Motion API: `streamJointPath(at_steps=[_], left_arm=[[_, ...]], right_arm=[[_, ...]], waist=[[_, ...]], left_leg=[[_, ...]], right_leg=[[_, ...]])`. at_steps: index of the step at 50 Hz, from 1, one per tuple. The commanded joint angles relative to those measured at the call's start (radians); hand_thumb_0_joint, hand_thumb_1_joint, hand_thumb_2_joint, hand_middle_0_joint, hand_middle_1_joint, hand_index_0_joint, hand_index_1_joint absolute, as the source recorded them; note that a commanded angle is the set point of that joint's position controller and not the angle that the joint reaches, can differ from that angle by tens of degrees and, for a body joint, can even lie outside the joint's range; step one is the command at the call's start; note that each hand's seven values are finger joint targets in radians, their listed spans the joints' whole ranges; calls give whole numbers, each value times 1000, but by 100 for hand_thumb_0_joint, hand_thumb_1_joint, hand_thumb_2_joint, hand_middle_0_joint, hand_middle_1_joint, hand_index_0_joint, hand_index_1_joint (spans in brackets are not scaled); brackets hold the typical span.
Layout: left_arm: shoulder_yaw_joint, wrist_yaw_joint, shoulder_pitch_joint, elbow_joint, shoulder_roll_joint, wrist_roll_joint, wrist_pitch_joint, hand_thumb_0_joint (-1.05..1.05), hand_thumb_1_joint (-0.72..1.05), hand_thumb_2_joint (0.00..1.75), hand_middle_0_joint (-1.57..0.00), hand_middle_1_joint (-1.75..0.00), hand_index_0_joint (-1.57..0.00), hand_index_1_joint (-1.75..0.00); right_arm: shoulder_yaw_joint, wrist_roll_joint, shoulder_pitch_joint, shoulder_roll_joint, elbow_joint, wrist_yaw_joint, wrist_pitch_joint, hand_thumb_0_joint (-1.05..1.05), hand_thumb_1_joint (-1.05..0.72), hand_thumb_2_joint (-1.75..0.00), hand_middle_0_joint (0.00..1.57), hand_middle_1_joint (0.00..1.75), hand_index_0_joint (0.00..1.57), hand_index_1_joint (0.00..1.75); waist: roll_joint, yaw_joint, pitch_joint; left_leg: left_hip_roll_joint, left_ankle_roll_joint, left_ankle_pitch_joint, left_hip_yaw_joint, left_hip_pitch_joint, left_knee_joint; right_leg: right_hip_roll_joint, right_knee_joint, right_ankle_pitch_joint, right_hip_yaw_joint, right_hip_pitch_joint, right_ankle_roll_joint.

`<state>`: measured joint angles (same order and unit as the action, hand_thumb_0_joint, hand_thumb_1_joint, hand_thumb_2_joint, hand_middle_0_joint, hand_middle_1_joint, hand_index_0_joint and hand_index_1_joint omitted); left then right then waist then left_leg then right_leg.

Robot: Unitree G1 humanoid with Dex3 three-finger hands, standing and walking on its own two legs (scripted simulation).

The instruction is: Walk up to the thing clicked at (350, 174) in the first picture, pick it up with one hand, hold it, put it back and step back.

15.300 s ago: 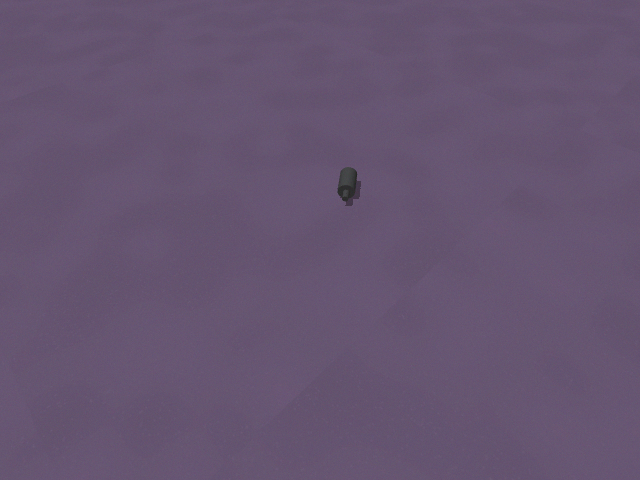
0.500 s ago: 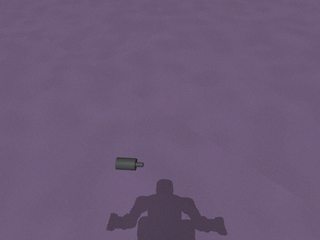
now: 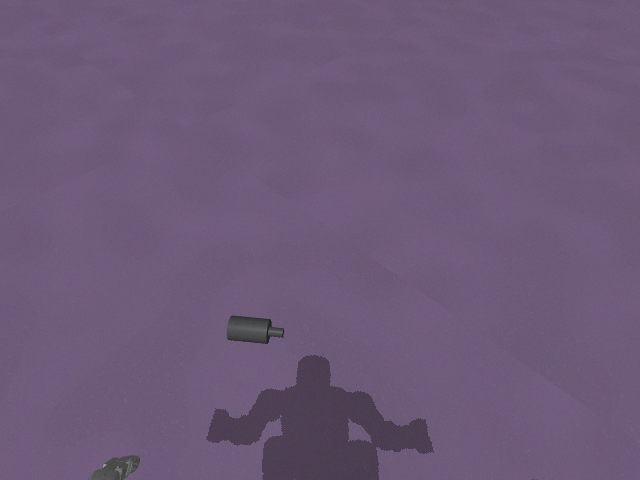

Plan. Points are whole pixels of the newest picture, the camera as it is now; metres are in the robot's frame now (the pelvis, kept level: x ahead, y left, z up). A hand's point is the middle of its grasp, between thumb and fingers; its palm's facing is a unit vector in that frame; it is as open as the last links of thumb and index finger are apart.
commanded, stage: walk up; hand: left
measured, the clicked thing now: (256, 330) +0.70 +0.25 -0.73
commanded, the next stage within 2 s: stand in 0.06 s
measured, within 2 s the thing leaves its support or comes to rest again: neither
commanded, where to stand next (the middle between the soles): +0.33 -0.02 m, yaw +1 degrees
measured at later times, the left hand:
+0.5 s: hand out of the picture +0.04 +0.25 -0.15, palm faces -0.02 -0.94 -0.34, open 7.4 cm
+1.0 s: hand out of the picture +0.05 +0.24 -0.15, palm faces -0.05 -0.94 -0.34, open 7.4 cm
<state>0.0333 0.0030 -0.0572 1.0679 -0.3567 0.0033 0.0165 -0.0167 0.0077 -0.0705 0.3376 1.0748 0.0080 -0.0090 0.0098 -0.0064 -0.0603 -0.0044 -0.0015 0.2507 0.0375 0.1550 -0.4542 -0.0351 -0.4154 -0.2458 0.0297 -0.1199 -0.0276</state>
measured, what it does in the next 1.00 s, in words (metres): stands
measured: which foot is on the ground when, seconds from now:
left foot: down 0.00-1.00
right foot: down 0.00-1.00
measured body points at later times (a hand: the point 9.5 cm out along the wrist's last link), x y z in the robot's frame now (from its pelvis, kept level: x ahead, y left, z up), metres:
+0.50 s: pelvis -0.03 +0.00 +0.01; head -0.03 +0.00 +0.46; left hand +0.04 +0.30 -0.13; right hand +0.06 -0.30 -0.13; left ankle +0.00 +0.12 -0.74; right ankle -0.01 -0.14 -0.74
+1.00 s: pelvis -0.03 -0.01 +0.01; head -0.02 -0.02 +0.46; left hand +0.05 +0.29 -0.12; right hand +0.03 -0.32 -0.13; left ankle +0.00 +0.12 -0.74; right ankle -0.01 -0.14 -0.74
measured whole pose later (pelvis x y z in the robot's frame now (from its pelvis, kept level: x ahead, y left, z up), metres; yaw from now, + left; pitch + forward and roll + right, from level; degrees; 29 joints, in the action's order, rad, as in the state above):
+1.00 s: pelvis -0.03 -0.01 +0.01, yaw -1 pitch -3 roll +0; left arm -0.01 0.02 -0.12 1.13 -0.35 0.01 0.02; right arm 0.00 0.01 -0.13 0.36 1.15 0.02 -0.01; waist -0.01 0.01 -0.05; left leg 0.01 0.02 0.15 0.03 0.14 -0.34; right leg -0.02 -0.34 -0.16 0.02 -0.13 -0.01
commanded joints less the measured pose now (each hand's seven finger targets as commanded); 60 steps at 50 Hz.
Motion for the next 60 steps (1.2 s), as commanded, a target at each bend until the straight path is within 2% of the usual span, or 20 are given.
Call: streamJointPath(at_steps=[1, 6, 8, 17, 22, 26, 29, 31, 34, 35, 44, 52, 53, 54, 55, 56, 57, 58, 59, 60], left_arm=[[45, -13, 37, -49, -210, 6, 22, 0, 90, 90, -20, -30, -20, -30], [23, -11, 21, -23, -193, 2, 23, 0, 90, 90, -20, -30, -20, -30], [21, -12, 29, -14, -197, 5, 21, 0, 90, 90, -20, -30, -20, -30], [10, -10, 11, 11, -207, 8, 21, 0, 90, 90, -20, -30, -20, -30], [6, -6, -19, 26, -201, 9, 15, 0, 90, 90, -20, -30, -20, -30], [6, -4, -25, 23, -210, 12, 18, 0, 90, 90, -20, -30, -20, -30], [5, -4, -32, 17, -213, 13, 22, 0, 90, 90, -20, -30, -20, -30], [4, -5, -33, 14, -212, 12, 22, 0, 90, 90, -20, -30, -20, -30], [3, -5, -22, 3, -220, 10, 23, 0, 90, 90, -20, -30, -20, -30], [2, -4, -28, 6, -214, 10, 24, 0, 90, 90, -20, -30, -20, -30], [0, -4, -46, 5, -221, 6, 22, 0, 90, 90, -20, -30, -20, -30], [-2, -6, -37, -1, -214, 5, 19, 0, 90, 90, -20, -30, -20, -30], [63, 15, -102, -36, -277, 19, 23, 0, 90, 90, -20, -30, -20, -30], [73, 21, -143, -28, -286, 32, 22, 0, 90, 90, -20, -30, -20, -30], [84, 23, -164, -28, -292, 36, 21, 0, 90, 90, -20, -30, -20, -30], [98, 23, -203, -34, -313, 36, 24, 0, 90, 90, -20, -30, -20, -30], [112, 16, -211, -52, -342, 37, 32, 0, 90, 90, -20, -30, -20, -30], [116, 14, -193, -74, -337, 38, 38, 0, 90, 90, -20, -30, -20, -30], [116, 16, -207, -80, -321, 37, 39, 0, 90, 90, -20, -30, -20, -30], [112, 15, -206, -88, -306, 35, 40, 0, 90, 90, -20, -30, -20, -30]], right_arm=[[-44, 7, 61, 209, -60, -13, -20, 0, -90, -90, 20, 30, 20, 30], [-41, 2, 58, 225, -47, -14, -33, 0, -90, -90, 20, 30, 20, 30], [-38, 0, 62, 220, -45, -13, -30, 0, -90, -90, 20, 30, 20, 30], [-33, -1, 50, 223, -23, -12, -25, 0, -90, -90, 20, 30, 20, 30], [-32, 0, 53, 228, -12, -7, -22, 0, -90, -90, 20, 30, 20, 30], [-31, 2, 32, 226, -7, -4, -19, 0, -90, -90, 20, 30, 20, 30], [-33, 3, 29, 226, -8, -1, -19, 0, -90, -90, 20, 30, 20, 30], [-30, 4, 12, 227, 0, 0, -17, 0, -90, -90, 20, 30, 20, 30], [-28, 4, 4, 222, 1, 0, -19, 0, -90, -90, 20, 30, 20, 30], [-27, 5, -3, 226, 4, 0, -17, 0, -90, -90, 20, 30, 20, 30], [-22, 2, -13, 228, 11, -3, -21, 0, -90, -90, 20, 30, 20, 30], [-19, 2, -6, 236, 9, -7, -20, 0, -90, -90, 20, 30, 20, 30], [-64, 12, -90, 296, -34, 14, -27, 0, -90, -90, 20, 30, 20, 30], [-73, 22, -85, 303, -43, 20, -26, 0, -90, -90, 20, 30, 20, 30], [-69, 26, -43, 289, -62, 24, -21, 0, -90, -90, 20, 30, 20, 30], [-67, 26, -1, 255, -94, 27, -19, 0, -90, -90, 20, 30, 20, 30], [-75, 35, 21, 243, -115, 24, -22, 0, -90, -90, 20, 30, 20, 30], [-83, 34, -5, 254, -114, 22, -30, 0, -90, -90, 20, 30, 20, 30], [-87, 28, -3, 253, -121, 26, -40, 0, -90, -90, 20, 30, 20, 30], [-91, 28, -17, 248, -126, 30, -45, 0, -90, -90, 20, 30, 20, 30]], waist=[[-37, -6, 70], [-43, -1, 136], [-36, 0, 111], [-14, 6, 99], [-23, -5, 29], [-12, 2, 16], [0, 0, 46], [-8, 6, 25], [9, 9, 50], [-7, 11, 32], [-4, 6, 61], [-22, 1, 68], [3, -5, 143], [4, -26, 80], [38, -51, 7], [142, -78, -40], [177, -93, -95], [115, -81, -119], [89, -81, -106], [72, -71, -57]], left_leg=[[115, -35, -187, 96, 52, 113], [131, -24, -400, 90, -70, 120], [128, -23, -332, 91, -46, 142], [124, -18, -259, 81, -56, 174], [121, -15, -31, 107, 8, 232], [113, -16, 28, 105, 23, 231], [110, -18, -23, 96, -12, 200], [111, -18, 34, 101, 19, 205], [110, -17, -41, 92, -9, 187], [108, -18, -2, 95, 19, 193], [120, -17, -94, 92, 3, 184], [122, -13, -122, 81, -12, 178], [71, -71, 350, 91, 37, 117], [77, -78, 494, 106, 168, 86], [43, -57, 500, 68, 322, 23], [-4, -35, 358, -21, 441, -160], [23, -14, 226, -20, 514, -336], [70, -11, 179, 20, 530, -358], [81, -17, 181, 28, 515, -320], [81, -15, 196, 25, 479, -316]], right_leg=[[-76, 67, 158, -69, 63, 51], [-93, 89, 300, -75, 84, 35], [-90, 104, 242, -73, 85, 28], [-98, 135, 194, -82, 64, 32], [-87, 148, 47, -83, 21, 36], [-89, 164, -16, -96, -14, 37], [-98, 171, -12, -107, -25, 43], [-93, 178, -54, -112, -37, 39], [-100, 173, -15, -121, -35, 44], [-93, 175, -36, -118, -38, 39], [-95, 149, 73, -116, -1, 43], [-98, 147, 87, -116, 1, 45], [-31, 93, -354, -95, 59, 87], [-56, 90, -504, -148, 58, 113], [-88, 145, -582, -216, 91, 129], [-196, 253, -625, -343, 144, 174], [-329, 334, -552, -459, 129, 234], [-357, 316, -377, -452, 142, 278], [-323, 292, -231, -408, 178, 286], [-285, 275, -180, -351, 203, 265]])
